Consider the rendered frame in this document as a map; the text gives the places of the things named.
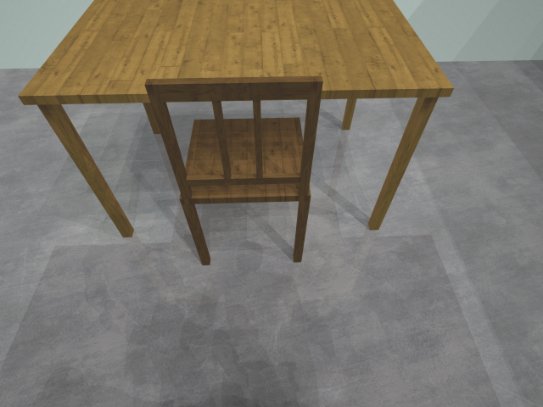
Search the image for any chair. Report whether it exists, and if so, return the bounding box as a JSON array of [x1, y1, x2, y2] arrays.
[[145, 76, 323, 265]]

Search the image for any table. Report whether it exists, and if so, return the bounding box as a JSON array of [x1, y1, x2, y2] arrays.
[[18, 0, 454, 237]]

